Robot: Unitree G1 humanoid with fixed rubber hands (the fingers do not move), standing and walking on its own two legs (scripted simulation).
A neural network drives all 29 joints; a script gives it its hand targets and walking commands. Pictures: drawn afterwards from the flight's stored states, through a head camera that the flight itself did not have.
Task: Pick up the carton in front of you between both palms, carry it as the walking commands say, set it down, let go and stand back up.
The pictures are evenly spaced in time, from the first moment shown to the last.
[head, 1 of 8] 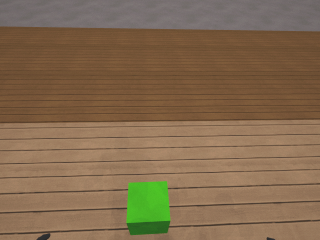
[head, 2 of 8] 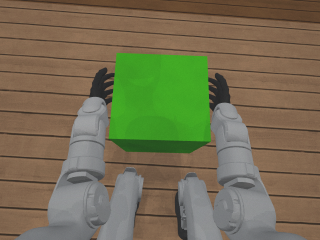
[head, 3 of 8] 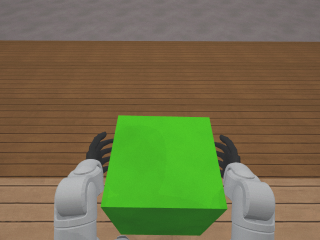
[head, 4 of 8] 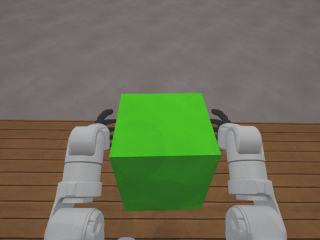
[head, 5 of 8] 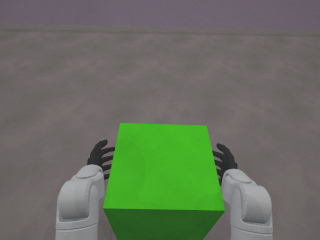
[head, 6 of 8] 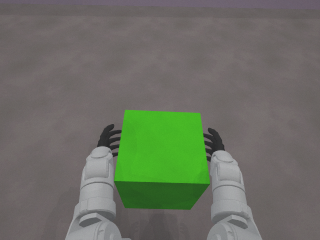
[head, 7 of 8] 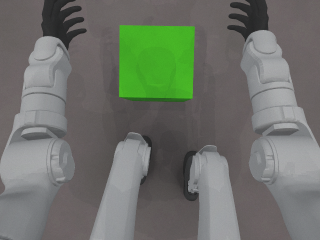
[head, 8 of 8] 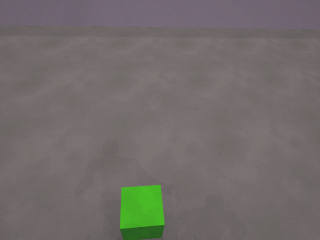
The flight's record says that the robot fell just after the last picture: no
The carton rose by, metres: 0.68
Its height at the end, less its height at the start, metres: -0.45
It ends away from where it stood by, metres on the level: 5.54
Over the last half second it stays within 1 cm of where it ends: yes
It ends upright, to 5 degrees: yes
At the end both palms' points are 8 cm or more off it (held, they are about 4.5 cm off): yes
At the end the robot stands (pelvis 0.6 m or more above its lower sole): yes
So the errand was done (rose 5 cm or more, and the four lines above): yes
